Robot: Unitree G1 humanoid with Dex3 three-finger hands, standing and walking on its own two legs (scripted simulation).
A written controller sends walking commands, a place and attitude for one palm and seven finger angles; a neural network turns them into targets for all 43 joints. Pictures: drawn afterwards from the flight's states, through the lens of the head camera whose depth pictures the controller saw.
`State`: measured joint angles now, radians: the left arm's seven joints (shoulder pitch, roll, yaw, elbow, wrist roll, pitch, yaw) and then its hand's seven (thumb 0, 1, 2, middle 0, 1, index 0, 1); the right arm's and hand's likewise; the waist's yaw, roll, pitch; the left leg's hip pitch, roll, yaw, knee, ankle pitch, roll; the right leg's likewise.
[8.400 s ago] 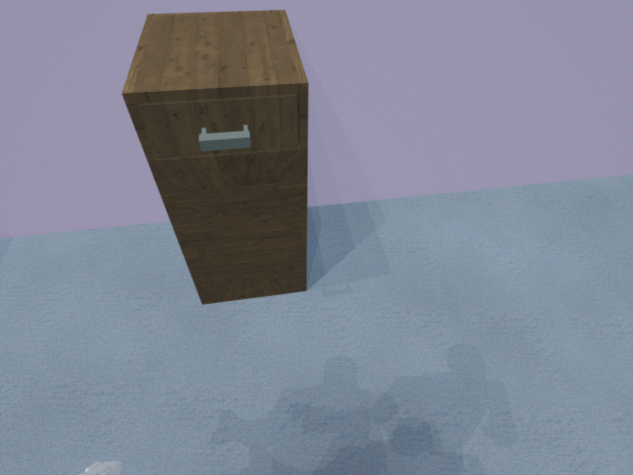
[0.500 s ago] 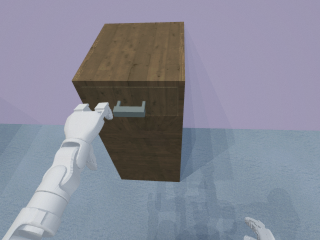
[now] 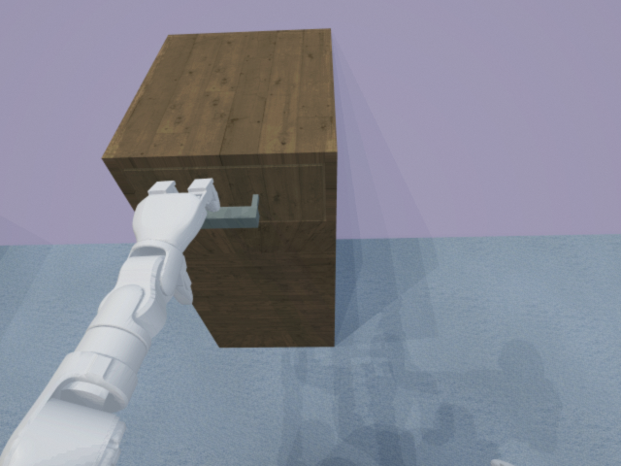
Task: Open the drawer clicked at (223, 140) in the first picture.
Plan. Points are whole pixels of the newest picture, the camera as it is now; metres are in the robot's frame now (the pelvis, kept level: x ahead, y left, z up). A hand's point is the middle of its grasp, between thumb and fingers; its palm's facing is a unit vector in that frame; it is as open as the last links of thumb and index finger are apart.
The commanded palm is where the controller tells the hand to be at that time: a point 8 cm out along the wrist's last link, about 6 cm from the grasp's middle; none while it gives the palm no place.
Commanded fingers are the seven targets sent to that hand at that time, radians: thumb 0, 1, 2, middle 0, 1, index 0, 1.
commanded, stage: move the hooked fingers above the handle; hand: left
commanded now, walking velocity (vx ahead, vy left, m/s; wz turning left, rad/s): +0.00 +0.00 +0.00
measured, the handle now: (228, 208) +0.53 +0.18 -0.02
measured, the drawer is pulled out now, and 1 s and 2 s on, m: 0.00 0.00 0.00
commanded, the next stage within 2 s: lower the fingers behind the handle in 1.24 s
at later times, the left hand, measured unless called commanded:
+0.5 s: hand (209, 216) +0.47 +0.18 +0.03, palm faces -0.06 -0.03 -1.00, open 13.9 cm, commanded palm +0.46 +0.18 +0.09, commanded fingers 0.00 -0.50 0.30 -0.30 -1.20 -0.30 -1.20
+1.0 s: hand (215, 212) +0.48 +0.18 +0.03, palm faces -0.04 -0.03 -1.00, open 13.9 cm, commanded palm +0.47 +0.18 +0.09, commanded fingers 0.00 -0.50 0.30 -0.30 -1.20 -0.30 -1.20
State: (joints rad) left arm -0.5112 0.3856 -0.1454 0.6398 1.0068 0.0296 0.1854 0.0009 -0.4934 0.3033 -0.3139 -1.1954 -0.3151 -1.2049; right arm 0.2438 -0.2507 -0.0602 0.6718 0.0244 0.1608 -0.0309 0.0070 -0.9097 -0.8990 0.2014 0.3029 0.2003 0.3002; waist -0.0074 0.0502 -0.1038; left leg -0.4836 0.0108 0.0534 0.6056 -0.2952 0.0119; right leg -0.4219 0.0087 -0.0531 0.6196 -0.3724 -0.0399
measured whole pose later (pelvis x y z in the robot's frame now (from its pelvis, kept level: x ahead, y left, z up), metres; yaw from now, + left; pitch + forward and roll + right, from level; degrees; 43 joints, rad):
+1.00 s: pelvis -0.01 +0.02 -0.01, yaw -2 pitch +16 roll -1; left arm -0.84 0.37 -0.11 1.06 1.07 0.06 0.31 0.00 -0.49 0.30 -0.31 -1.20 -0.32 -1.20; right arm 0.37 -0.24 -0.07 0.72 0.00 0.13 -0.01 0.00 -0.91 -0.90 0.20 0.30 0.20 0.30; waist -0.12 0.05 -0.14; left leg -0.66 0.03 0.07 0.69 -0.32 0.03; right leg -0.59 0.02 -0.03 0.67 -0.37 -0.02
